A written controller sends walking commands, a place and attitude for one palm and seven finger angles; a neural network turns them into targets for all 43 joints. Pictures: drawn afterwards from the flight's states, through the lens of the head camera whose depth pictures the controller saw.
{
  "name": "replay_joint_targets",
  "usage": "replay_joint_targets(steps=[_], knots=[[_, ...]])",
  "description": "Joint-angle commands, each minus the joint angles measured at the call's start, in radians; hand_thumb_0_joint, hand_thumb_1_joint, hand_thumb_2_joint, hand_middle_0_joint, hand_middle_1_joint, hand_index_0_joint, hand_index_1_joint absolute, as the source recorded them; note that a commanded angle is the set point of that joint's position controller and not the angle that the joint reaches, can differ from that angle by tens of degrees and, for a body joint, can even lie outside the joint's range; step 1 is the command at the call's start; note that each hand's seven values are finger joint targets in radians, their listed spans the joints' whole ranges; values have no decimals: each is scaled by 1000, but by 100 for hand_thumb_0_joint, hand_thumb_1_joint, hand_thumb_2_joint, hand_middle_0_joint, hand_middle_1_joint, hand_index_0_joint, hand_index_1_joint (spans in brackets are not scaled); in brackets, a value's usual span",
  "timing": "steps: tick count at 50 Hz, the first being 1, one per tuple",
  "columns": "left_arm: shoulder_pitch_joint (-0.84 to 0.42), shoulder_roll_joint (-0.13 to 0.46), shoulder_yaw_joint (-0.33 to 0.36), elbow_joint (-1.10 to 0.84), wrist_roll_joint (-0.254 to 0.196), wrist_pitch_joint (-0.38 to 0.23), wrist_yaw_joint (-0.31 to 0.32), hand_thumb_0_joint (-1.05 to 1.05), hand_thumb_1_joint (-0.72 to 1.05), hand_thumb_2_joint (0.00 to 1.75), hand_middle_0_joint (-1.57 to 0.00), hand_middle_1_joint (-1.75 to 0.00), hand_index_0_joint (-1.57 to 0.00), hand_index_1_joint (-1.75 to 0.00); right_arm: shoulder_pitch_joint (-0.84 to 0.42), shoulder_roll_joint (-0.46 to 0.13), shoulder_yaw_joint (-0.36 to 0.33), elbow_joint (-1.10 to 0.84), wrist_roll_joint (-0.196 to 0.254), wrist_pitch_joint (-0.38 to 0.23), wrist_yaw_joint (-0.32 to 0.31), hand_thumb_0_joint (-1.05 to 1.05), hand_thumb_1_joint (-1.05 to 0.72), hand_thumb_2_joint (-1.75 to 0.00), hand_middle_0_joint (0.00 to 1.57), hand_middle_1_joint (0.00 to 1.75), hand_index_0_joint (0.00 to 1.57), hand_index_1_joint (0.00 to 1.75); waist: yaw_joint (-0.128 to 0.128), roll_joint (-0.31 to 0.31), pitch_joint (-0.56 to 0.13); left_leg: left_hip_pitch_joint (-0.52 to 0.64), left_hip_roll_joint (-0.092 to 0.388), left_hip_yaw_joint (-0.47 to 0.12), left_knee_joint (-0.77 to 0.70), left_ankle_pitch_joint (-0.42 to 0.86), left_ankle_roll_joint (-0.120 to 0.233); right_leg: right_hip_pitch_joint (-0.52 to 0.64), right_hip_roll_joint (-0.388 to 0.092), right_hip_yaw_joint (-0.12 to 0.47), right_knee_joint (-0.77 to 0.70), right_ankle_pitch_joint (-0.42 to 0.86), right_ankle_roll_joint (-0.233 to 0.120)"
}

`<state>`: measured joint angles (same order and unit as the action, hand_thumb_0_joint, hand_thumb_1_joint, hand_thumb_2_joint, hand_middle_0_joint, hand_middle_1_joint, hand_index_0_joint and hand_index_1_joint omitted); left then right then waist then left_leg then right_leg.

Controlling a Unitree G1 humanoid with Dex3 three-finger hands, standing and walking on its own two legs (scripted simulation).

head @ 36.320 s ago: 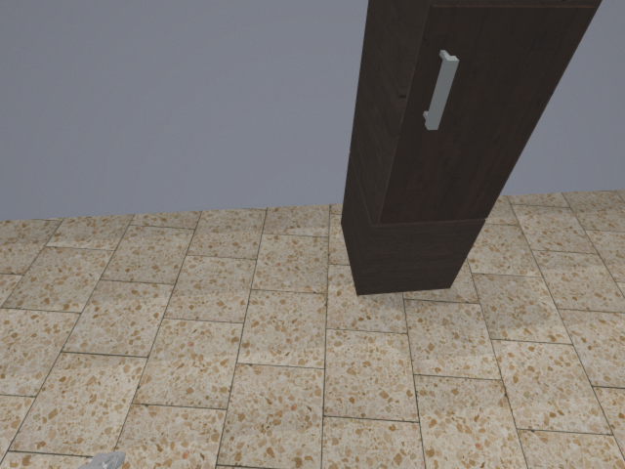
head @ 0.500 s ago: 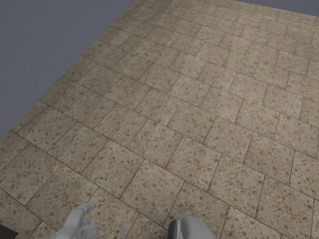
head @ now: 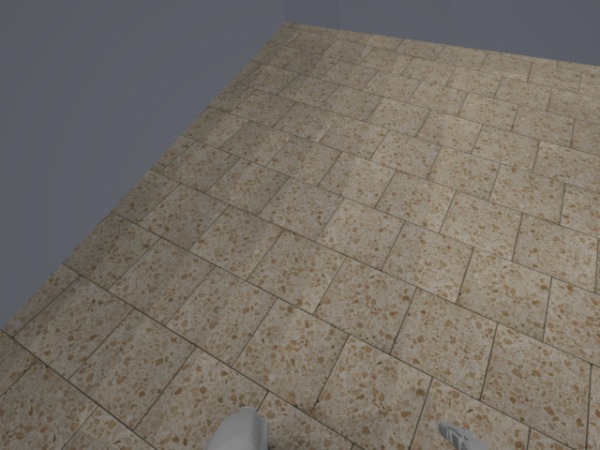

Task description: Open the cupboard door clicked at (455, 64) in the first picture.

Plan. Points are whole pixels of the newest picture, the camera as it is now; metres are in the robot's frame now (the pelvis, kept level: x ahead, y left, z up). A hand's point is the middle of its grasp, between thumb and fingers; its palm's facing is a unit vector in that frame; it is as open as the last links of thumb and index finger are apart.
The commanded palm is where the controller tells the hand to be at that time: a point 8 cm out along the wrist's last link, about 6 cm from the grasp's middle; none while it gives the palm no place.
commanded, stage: walk to a spot facing it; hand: left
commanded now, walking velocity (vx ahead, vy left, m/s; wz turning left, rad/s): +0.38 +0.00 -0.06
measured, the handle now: out of the picture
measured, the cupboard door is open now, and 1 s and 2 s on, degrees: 54 54 54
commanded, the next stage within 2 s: turn to face it in 0.50 s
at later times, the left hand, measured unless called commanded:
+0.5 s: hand (218, 313) +0.36 +0.21 -0.16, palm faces -0.09 -0.97 -0.22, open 7.3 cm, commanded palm none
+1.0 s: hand (273, 246) +0.53 +0.13 -0.17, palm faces +0.06 -0.98 -0.18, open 7.1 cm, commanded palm none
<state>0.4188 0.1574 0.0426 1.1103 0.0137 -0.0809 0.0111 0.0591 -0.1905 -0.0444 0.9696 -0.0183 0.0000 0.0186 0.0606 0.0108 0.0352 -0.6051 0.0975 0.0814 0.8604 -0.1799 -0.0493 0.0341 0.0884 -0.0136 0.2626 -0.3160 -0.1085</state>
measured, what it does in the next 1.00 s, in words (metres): walks ahead: left foot, then right foot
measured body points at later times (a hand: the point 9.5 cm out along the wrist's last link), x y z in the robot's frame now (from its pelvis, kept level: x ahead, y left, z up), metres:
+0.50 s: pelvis +0.25 +0.01 +0.00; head +0.28 +0.01 +0.45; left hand +0.36 +0.26 -0.14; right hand +0.14 -0.22 -0.14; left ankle +0.17 +0.12 -0.74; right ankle +0.37 -0.14 -0.70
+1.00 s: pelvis +0.43 -0.05 +0.00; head +0.45 -0.04 +0.45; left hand +0.52 +0.18 -0.15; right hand +0.49 -0.30 -0.15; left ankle +0.49 +0.06 -0.70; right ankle +0.39 -0.12 -0.74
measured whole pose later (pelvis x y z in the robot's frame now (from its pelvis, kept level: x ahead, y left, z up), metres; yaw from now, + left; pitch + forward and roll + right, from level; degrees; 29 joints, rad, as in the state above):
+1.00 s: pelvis +0.43 -0.05 +0.00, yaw +2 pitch +0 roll +0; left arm 0.14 0.18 0.06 0.99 0.02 -0.04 0.02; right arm 0.19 -0.19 -0.05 1.01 -0.02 0.04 0.00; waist -0.03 -0.03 0.05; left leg -0.50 0.09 0.14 0.83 -0.32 -0.06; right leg -0.13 -0.04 -0.28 0.47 -0.33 -0.05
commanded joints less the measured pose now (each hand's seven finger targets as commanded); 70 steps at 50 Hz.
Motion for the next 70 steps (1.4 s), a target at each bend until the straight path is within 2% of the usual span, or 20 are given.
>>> replay_joint_targets(steps=[1, 5, 7, 8, 11, 15, 24, 28, 29, 30, 31, 35, 39, 48, 52, 54, 55, 58, 61, 70], knots=[[101, 134, 10, 0, 2, -19, 17, 0, 90, 90, -20, -30, -20, -30, -107, -40, -6, -91, 2, -37, 11, 0, -90, -90, 20, 30, 20, 30, -23, -97, 60, -28, -37, 32, -147, -49, 35, 95, -320, 157, 42, 936, -44], [61, 155, 19, 4, -2, -26, 16, 0, 90, 90, -20, -30, -20, -30, 235, -95, -23, 25, -10, -53, -18, 0, -90, -90, 20, 30, 20, 30, -188, -87, -81, 559, -103, 63, -324, 54, 121, -144, -260, 68, 435, 1091, 24], [77, 69, -2, -50, -24, -32, -2, 0, 90, 90, -20, -30, -20, -30, 501, -247, -52, 78, -25, -62, -36, 0, -90, -90, 20, 30, 20, 30, -226, 211, -286, 929, 405, -606, -457, 266, 365, -580, -41, -6, 1093, -148, 75], [-6, 103, 10, -62, -13, -24, 6, 0, 90, 90, -20, -30, -20, -30, 434, -228, -48, 70, -8, -56, -39, 0, -90, -90, 20, 30, 20, 30, -196, 81, -186, 777, 422, -630, -542, 170, 386, -635, -95, 79, 1213, -186, 59], [-73, 45, 18, -79, 17, 15, -20, 0, 90, 90, -20, -30, -20, -30, 259, -88, -14, 30, -8, -79, -43, 0, -90, -90, 20, 30, 20, 30, -82, 69, 113, 347, 270, -383, -688, -125, 245, -678, -182, 71, 1134, 0, 86], [-38, 4, 16, -80, 17, 52, -39, 0, 90, 90, -20, -30, -20, -30, 292, -79, -6, 63, -2, -100, -44, 0, -90, -90, 20, 30, 20, 30, -29, 125, 17, 357, 159, -95, -683, 108, 186, -600, -198, 20, 897, 110, 111], [-364, 48, 12, -168, 10, 57, -56, 0, 90, 90, -20, -30, -20, -30, 465, -96, 2, 126, -17, -81, -41, 0, -90, -90, 20, 30, 20, 30, -106, 92, 112, 491, 195, -1, -674, 253, 164, -579, -170, -73, 442, 214, 74], [-236, 99, 17, -136, 11, 39, -51, 0, 90, 90, -20, -30, -20, -30, 477, -133, 9, 145, -13, -71, -47, 0, -90, -90, 20, 30, 20, 30, -33, 74, -5, 579, 181, 62, -402, 656, 129, -304, -85, -129, 283, 146, 22], [-81, 145, 31, -87, 16, 27, -42, 0, 90, 90, -20, -30, -20, -30, 454, -128, 8, 139, -2, -73, -42, 0, -90, -90, 20, 30, 20, 30, 35, 42, -98, 453, 151, 81, -203, 650, 95, -40, -104, -79, 258, 208, -8], [73, 255, 63, -47, 23, 14, -24, 0, 90, 90, -20, -30, -20, -30, 464, -88, 14, 113, 15, -77, -38, 0, -90, -90, 20, 30, 20, 30, 86, -150, -247, 182, 33, 151, 112, 290, 42, 275, -355, 230, 253, 409, -89], [118, 306, 67, -31, -3, 15, -17, 0, 90, 90, -20, -30, -20, -30, 487, -62, 16, 97, 28, -75, -45, 0, -90, -90, 20, 30, 20, 30, 58, -256, -345, 55, -66, 64, 426, -446, 14, 343, -588, 478, 163, 712, -186], [-149, 159, 14, -99, -11, 18, 9, 0, 90, 90, -20, -30, -20, -30, 367, -10, 14, 106, 14, -27, -43, 0, -90, -90, 20, 30, 20, 30, -57, -96, -55, 103, 51, -83, 330, -247, 15, -148, -438, 74, 63, 817, -60], [-200, 126, -1, -104, -6, 5, 6, 0, 90, 90, -20, -30, -20, -30, 422, 30, 15, 131, 12, 8, -29, 0, -90, -90, 20, 30, 20, 30, -116, -148, -54, 171, 19, -25, 181, -132, -5, -221, -369, -98, 30, 843, -11], [-205, 154, 36, -151, 6, 37, 15, 0, 90, 90, -20, -30, -20, -30, 158, -20, -4, -16, 2, 27, -8, 0, -90, -90, 20, 30, 20, 30, -69, -140, 0, 99, 4, 39, -60, -157, -2, -135, -443, -132, 116, 723, -21], [-218, 199, 49, -175, -2, 50, 10, 0, 90, 90, -20, -30, -20, -30, 269, -98, -22, -25, -12, 16, -8, 0, -90, -90, 20, 30, 20, 30, -137, -34, -96, 390, -47, 42, -328, 89, 44, -190, -401, -200, 444, 659, 65], [-265, 127, 25, -256, -16, 64, 5, 0, 90, 90, -20, -30, -20, -30, 369, -275, -54, -30, -12, 2, -24, 0, -90, -90, 20, 30, 20, 30, -174, 351, -165, 596, 364, -537, -452, 824, 307, -579, -165, -133, 919, -377, 187], [-302, 165, 32, -280, -2, 82, 11, 0, 90, 90, -20, -30, -20, -30, 355, -286, -57, -28, -9, 9, -31, 0, -90, -90, 20, 30, 20, 30, -164, 168, -175, 545, 376, -503, -462, 612, 332, -576, -175, 11, 995, -362, 170], [-310, 157, 47, -261, 9, 101, 4, 0, 90, 90, -20, -30, -20, -30, 194, -240, -47, -87, -9, 2, -43, 0, -90, -90, 20, 30, 20, 30, -95, 159, -75, 354, 239, -430, -547, 169, 231, -612, -191, 41, 999, -148, 183], [-256, 146, 45, -242, 7, 109, -7, 0, 90, 90, -20, -30, -20, -30, 154, -233, -44, -99, -6, -5, -44, 0, -90, -90, 20, 30, 20, 30, -69, 120, -100, 370, 154, -327, -540, 170, 188, -568, -171, 23, 878, -73, 194], [-252, 151, 36, -271, -3, 104, 1, 0, 90, 90, -20, -30, -20, -30, 138, -262, -79, -105, -8, 26, -26, 0, -90, -90, 20, 30, 20, 30, -81, 186, -110, 331, 101, -406, -501, 93, 181, -363, -91, -20, 436, -104, 178]])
